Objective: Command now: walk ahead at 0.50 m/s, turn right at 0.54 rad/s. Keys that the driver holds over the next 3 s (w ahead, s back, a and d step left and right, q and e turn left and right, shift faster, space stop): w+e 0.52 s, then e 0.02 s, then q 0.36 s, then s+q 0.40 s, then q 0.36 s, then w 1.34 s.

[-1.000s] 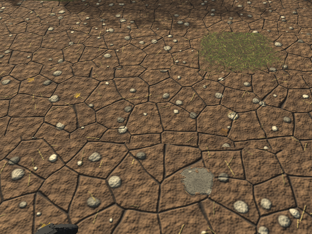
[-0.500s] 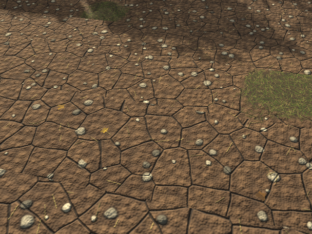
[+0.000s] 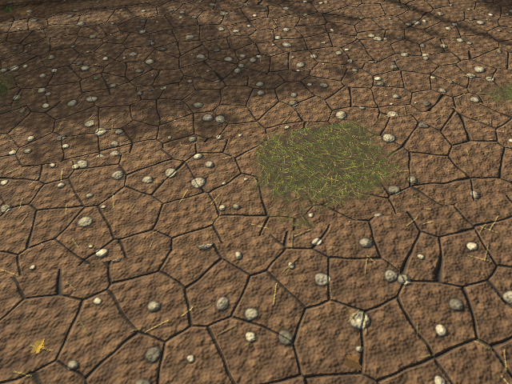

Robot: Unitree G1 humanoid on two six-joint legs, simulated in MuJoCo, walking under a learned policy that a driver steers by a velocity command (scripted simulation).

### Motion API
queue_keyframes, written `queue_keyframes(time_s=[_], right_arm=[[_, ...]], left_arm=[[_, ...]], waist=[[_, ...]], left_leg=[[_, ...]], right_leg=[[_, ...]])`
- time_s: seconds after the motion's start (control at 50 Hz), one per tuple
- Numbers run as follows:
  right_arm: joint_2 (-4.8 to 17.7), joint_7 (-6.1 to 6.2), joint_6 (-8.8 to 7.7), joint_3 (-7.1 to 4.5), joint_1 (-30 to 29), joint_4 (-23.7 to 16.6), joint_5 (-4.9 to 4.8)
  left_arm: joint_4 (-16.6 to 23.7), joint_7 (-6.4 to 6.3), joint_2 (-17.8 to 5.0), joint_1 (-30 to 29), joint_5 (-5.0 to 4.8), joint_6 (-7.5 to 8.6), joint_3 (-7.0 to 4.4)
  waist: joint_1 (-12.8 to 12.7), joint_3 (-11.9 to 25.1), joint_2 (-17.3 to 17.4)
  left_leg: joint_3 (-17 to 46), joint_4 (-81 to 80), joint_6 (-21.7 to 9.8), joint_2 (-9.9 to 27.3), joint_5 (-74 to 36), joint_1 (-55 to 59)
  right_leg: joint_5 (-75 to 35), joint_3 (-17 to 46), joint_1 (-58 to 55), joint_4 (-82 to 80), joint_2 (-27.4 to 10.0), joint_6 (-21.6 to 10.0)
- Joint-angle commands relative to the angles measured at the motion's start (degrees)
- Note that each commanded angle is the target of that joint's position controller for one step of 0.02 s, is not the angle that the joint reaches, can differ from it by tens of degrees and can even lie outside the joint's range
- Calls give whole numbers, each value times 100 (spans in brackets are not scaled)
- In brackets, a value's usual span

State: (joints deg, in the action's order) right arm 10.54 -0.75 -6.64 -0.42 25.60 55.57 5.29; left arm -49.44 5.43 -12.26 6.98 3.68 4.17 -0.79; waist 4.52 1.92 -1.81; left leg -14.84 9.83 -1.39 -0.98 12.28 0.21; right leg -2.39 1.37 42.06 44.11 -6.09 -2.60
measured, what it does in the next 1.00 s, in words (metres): goes down: right foot, then left foot 0.18 m lower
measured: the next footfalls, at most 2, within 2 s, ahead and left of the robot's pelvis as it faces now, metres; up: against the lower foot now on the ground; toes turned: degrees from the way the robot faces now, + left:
right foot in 0.18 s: +0.24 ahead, -0.16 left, +0.00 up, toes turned -9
left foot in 0.70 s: +0.60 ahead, -0.03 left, -0.18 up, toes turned -19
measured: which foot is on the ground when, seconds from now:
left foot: down 0.00-0.20, up 0.22-0.68, down 0.70-1.00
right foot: up 0.00-0.16, down 0.18-0.72, up 0.74-1.00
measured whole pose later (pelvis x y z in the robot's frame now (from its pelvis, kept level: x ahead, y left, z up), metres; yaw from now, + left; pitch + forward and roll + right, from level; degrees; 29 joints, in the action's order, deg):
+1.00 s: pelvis +0.50 -0.09 -0.19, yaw -13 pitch +3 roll -1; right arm 11.3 0.2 -2.3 -1.2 25.9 51.4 4.0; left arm -41.3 0.3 -9.6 4.1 3.6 -0.9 2.0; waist 3.2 -0.5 -1.9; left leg 4.2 26.7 -4.4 -5.0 8.9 -20.6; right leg 8.5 0.3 48.1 67.3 -0.8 2.3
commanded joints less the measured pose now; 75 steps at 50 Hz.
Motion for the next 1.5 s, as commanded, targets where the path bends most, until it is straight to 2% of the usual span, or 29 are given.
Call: queue_keyframes(time_s=[0.02, 0.16, 0.2, 0.22, 0.26, 0.34, 0.44, 0.5, 0.52, 0.6, 0.62, 0.64, 0.66, 0.68, 0.72, 0.74, 0.76, 0.78, 0.82, 0.94, 0.96, 1.04, 1.06, 1.14, 1.18, 1.2, 1.22, 1.3, 1.5], right_arm=[[752, -75, -79, -121, 22, -166, 54], [1253, 120, 63, -341, -143, -175, -66], [969, 83, 13, -209, 118, -158, 184], [96, -94, -88, 94, 502, -519, 357], [556, -317, -160, 4, -1463, -891, -253], [411, 75, 6, 61, -1270, -936, 11], [89, -191, 177, 254, -980, -1191, 215], [369, -246, 142, 270, -1920, -1513, 107], [891, -136, 244, -137, -2244, -1689, -442], [519, -56, 299, -125, -2364, -1694, -528], [351, -213, 338, 120, -2065, -1315, 359], [431, -205, 418, -11, -1730, -1195, 343], [529, -126, 261, -198, -1833, -1197, -607], [643, -150, 142, -250, -1756, -1200, -916], [1089, -67, 153, -449, 589, -142, -485], [1893, -303, 267, -586, 1340, -341, -243], [1574, -425, 332, -541, 1117, -518, 63], [758, -186, 436, -395, 917, -110, -554], [893, 226, 476, -375, 88, -402, -725], [891, 251, 439, -226, -581, -628, -448], [954, 142, 210, -169, -871, -1257, 130], [988, 110, 297, -378, -166, -1301, -303], [1244, 135, 604, -523, 200, -1100, -689], [1049, 148, 899, -519, -356, -1532, -498], [388, 155, 872, -399, 285, -1817, -537], [786, 161, 889, -496, -479, -2064, -460], [987, 157, 922, -571, -848, -2104, -300], [972, 141, 1231, -554, -761, -1925, -352], [1011, -164, 1200, -317, -872, -2137, -430]], left_arm=[[287, -21, -267, -149, -1, -17, -77], [571, -164, -501, -236, -135, 153, -283], [207, -369, -1169, 1318, -152, 344, -596], [-22, -474, -1557, 2698, -93, 291, -642], [-470, -437, -1438, 3317, -43, 406, -746], [-87, -179, -182, 1357, -75, 388, -216], [144, -379, -517, 1246, 167, 387, -174], [-209, -514, -183, 2263, 72, 423, -26], [-180, -622, -1067, 2063, -554, 148, -329], [-216, -821, -694, 2291, -245, -211, -244], [-269, -601, -46, 2720, 89, 120, 101], [-291, -494, -342, 2769, -33, 204, 24], [-261, -838, -546, 2275, -206, -75, -201], [-239, -951, -299, 2210, -704, -201, -138], [-288, -819, -562, 2953, -369, -264, -202], [-239, -40, 216, 3905, 153, -79, 232], [107, 84, -646, 2900, 40, -121, -11], [264, -611, -507, 1472, -295, -265, -123], [535, -857, -262, 951, -71, -429, 70], [928, -745, -12, 417, -110, -531, 146], [718, -397, 476, 1351, -14, -449, 401], [950, -489, -105, 57, -8, -694, 219], [1216, -748, -274, -410, -361, -598, 91], [1135, -848, -304, 319, -408, -404, 6], [1298, -955, -1078, 399, -270, -409, -205], [1245, -942, -964, 768, -318, -516, -241], [1215, -918, -745, 899, -329, -534, -179], [1391, -886, -585, 27, -181, -629, -169], [1546, -941, -1259, 361, -185, -752, -471]], waist=[[-261, -444, 565], [-549, -474, 605], [-970, 671, 78], [-1014, 2265, -1406], [-1848, 404, -110], [-367, -217, 106], [-329, -94, 220], [-1083, -137, 240], [-715, -119, -88], [-1158, -609, -315], [-1242, -1097, 20], [-1032, -1083, -209], [-1079, -770, 18], [-928, -898, 157], [-564, 592, 873], [-401, 2558, 2534], [161, 2241, 1118], [-124, 901, 176], [-298, 484, -9], [-726, 156, 803], [-986, 404, 1654], [-335, 333, 542], [-21, 730, 637], [-323, 358, 1253], [139, 788, -832], [-568, 998, -1350], [-566, 869, -627], [-101, 398, -733], [-230, 244, -792]], left_leg=[[311, -174, -1106, 1801, -2788, -60], [-189, 1024, -781, 1990, -4155, 755], [-405, 3442, -182, 1411, -3487, -1078], [91, 5208, 450, 408, 1752, -3304], [1847, 6860, 117, 179, 2055, -5560], [2195, 6356, -15, 710, 1042, -3705], [1504, 5194, 42, 441, -1494, -2344], [2141, 2844, 98, 700, -3927, -3811], [1662, 3107, 183, 204, -3377, -3076], [1779, 1800, 243, 174, -3183, -2929], [2192, 1201, 163, 978, -4402, -2918], [1578, 1352, 211, 711, -4331, -2397], [1759, 97, 87, 526, -4233, -2495], [1754, -245, 30, 564, -4473, -1822], [1678, 1019, -116, 1092, -7283, 1247], [2892, 2653, -2182, 2372, -7637, 4727], [3563, 2474, -2293, 2295, -7426, 4442], [2946, 2383, -1709, 2272, -7450, 2791], [3856, 1346, -2059, 2521, -4205, 343], [2546, 1186, -1102, 611, -3910, -2537], [2787, 861, -1585, 696, -3196, -3245], [4012, 886, -1791, 1289, -2549, -1665], [3422, 1658, -1035, 897, -2991, -868], [3907, 1900, -485, 596, -2325, -1427], [2875, 3584, -56, -273, 1874, -3041], [2017, 5138, 79, -835, 3003, -3986], [2089, 6300, 242, -684, 2798, -4132], [1859, 7564, 552, -663, 1448, -3873], [855, 2549, -258, -290, 978, -922]], right_leg=[[-117, 8, -125, -173, -5, -36], [1476, -639, -1210, -862, 694, -366], [-510, -202, -4353, -466, 932, -1080], [-294, 2719, -7278, -1241, -357, -2419], [259, 3255, -6710, -2272, -745, -1877], [492, 2454, -2377, -2314, -457, -1839], [1448, 1125, -196, -1768, 724, -1347], [2622, 1767, -1713, -360, 705, -1227], [1748, 2301, -1420, -933, 367, -1333], [1404, 2002, -2100, 367, 705, -1008], [3512, 2080, -1942, 1293, 637, -670], [3201, 1999, -1717, 1239, 601, -801], [1852, 1851, -2574, 1423, 874, -906], [981, 1726, -2172, 2152, 868, -611], [2776, 588, -1229, 4632, 1278, -472], [5736, 619, 1001, 7514, 1800, 640], [5760, 303, 2320, 8442, 1583, 845], [5430, -482, 2758, 8167, 992, 287], [4204, -51, 2041, 7267, 492, 237], [456, -275, -576, 2296, 815, 438], [426, -159, -797, 2158, 502, 481], [933, 16, -356, 403, 584, 790], [1125, 143, -989, -87, 843, 546], [1037, 156, -2440, -1893, 689, 250], [-2548, 1684, -4340, -1436, -1666, -447], [-3988, 2375, -4355, -1656, -2148, -1461], [-4114, 2088, -4084, -1737, -1984, -1654], [-2876, 463, -2959, -1850, -798, -1275], [3484, 241, -1804, -2250, -846, -523]])
Over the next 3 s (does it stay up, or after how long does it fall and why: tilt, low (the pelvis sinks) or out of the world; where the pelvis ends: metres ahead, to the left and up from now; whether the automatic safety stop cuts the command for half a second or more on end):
stays up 1.03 -0.08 -0.22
